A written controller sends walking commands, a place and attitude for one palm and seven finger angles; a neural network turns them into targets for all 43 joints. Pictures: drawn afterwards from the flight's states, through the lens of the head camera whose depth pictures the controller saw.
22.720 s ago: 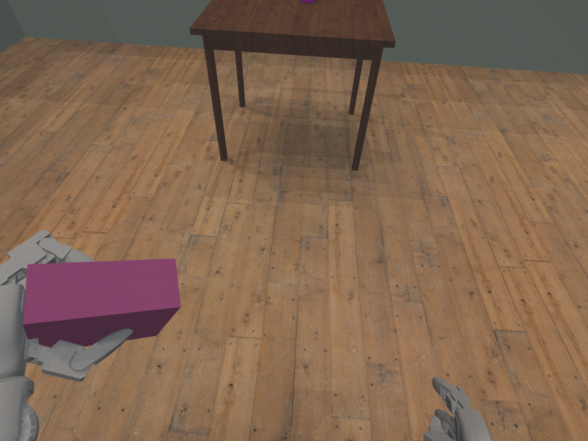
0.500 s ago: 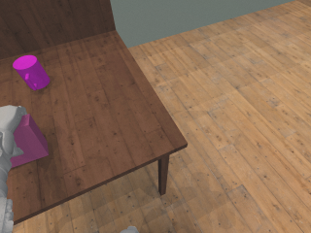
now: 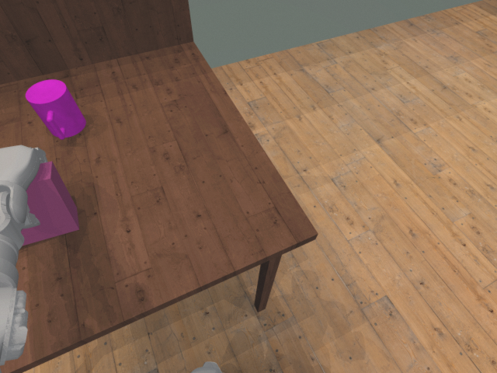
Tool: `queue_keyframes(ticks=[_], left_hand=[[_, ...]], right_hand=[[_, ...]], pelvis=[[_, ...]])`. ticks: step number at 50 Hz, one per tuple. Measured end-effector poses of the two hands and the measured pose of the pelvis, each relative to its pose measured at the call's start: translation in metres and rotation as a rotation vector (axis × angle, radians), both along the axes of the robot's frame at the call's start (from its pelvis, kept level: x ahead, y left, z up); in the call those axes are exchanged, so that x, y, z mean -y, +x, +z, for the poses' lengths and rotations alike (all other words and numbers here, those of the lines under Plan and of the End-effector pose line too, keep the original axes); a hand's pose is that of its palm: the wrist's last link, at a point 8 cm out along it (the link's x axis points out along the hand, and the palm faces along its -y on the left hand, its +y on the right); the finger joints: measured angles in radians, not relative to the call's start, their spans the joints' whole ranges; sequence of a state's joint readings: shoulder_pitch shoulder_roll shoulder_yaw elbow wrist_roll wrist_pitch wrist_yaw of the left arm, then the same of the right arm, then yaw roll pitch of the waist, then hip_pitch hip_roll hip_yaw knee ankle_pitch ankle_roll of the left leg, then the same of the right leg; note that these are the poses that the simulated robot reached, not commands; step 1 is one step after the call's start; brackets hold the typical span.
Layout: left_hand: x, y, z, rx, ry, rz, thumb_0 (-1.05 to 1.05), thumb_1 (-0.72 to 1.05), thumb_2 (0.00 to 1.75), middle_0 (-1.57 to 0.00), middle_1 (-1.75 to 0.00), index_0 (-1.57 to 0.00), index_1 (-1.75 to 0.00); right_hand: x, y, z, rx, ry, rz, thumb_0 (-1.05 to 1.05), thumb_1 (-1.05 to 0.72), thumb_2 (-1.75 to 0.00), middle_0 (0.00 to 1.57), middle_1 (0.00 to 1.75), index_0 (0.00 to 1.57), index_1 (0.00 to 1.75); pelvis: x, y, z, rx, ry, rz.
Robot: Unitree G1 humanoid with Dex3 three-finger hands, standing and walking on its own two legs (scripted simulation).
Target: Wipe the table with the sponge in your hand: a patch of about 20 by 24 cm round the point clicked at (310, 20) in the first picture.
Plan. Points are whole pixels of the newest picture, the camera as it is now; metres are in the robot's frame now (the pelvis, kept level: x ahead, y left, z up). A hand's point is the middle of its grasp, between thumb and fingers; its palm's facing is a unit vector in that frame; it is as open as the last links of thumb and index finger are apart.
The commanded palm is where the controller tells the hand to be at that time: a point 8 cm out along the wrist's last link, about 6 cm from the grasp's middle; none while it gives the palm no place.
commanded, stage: wipe forward along the first lane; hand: left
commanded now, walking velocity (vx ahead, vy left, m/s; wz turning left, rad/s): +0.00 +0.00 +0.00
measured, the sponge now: (32, 215) +0.36 +0.39 +0.00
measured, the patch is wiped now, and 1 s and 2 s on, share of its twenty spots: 0.35 0.50 0.65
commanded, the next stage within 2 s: slide across to the middle lane in 0.02 s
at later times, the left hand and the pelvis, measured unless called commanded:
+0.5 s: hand (29, 180) +0.40 +0.39 +0.04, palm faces -0.15 +0.04 -0.99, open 9.7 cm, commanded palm +0.41 +0.34 +0.09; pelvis +0.01 +0.02 +0.01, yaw +1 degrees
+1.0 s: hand (70, 165) +0.44 +0.33 +0.04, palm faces -0.14 +0.00 -0.99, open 9.7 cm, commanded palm +0.41 +0.30 +0.09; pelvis +0.04 +0.01 +0.02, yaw +0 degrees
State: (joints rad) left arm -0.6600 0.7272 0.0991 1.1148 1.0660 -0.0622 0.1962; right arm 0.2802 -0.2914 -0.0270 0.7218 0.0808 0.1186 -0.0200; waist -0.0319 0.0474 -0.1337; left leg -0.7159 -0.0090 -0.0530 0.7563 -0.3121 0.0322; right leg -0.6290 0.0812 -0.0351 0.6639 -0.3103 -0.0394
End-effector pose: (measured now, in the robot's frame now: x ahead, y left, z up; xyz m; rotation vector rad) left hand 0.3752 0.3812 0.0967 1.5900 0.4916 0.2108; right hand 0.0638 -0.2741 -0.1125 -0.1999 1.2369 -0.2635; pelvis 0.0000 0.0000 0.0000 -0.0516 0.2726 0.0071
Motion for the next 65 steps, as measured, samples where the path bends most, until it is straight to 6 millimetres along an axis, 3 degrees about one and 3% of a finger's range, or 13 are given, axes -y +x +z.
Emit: queue_keyframes(ticks=[18, 31, 46, 57, 65], left_hand=[[-0.005, 0.012, 0.0, 0.023, 0.022, -0.034, 0.01, -0.57, 1.15, -0.83, -1.34, -0.84, -1.36], [0.018, 0.03, 0.006, 0.035, 0.017, -0.032, 0.01, -0.54, 1.14, -0.79, -1.38, -0.8, -1.4], [0.056, 0.054, 0.006, 0.046, -0.005, -0.044, 0.0, -0.53, 1.13, -0.79, -1.39, -0.79, -1.41], [0.066, 0.041, 0.002, 0.078, -0.019, -0.032, 0.0, -0.49, 1.11, -0.77, -1.39, -0.77, -1.41], [0.078, 0.02, 0.003, 0.115, -0.031, -0.03, -0.01, -0.47, 1.09, -0.75, -1.4, -0.76, -1.42]], right_hand=[[-0.027, -0.013, 0.0, -0.059, 0.006, -0.011, 0.01, -0.9, -0.9, 0.2, 0.3, 0.2, 0.3], [-0.038, 0.023, 0.003, -0.007, 0.03, 0.024, 0.01, -0.9, -0.9, 0.2, 0.3, 0.2, 0.3], [-0.029, 0.053, 0.004, -0.005, 0.06, 0.022, 0.01, -0.9, -0.9, 0.2, 0.3, 0.2, 0.3], [-0.017, 0.066, 0.011, 0.018, 0.066, 0.003, 0.01, -0.9, -0.9, 0.2, 0.3, 0.2, 0.3], [-0.022, 0.093, 0.018, 0.095, 0.08, 0.029, 0.01, -0.9, -0.9, 0.19, 0.3, 0.2, 0.3]], pelvis=[[-0.02, 0.002, 0.003, 0.006, -0.005, 0.014], [-0.022, 0.013, 0.01, 0.027, 0.003, 0.026], [-0.013, 0.034, 0.015, 0.035, 0.013, 0.013], [-0.008, 0.045, 0.019, 0.06, 0.019, -0.002], [-0.009, 0.045, 0.021, 0.09, 0.024, -0.003]])
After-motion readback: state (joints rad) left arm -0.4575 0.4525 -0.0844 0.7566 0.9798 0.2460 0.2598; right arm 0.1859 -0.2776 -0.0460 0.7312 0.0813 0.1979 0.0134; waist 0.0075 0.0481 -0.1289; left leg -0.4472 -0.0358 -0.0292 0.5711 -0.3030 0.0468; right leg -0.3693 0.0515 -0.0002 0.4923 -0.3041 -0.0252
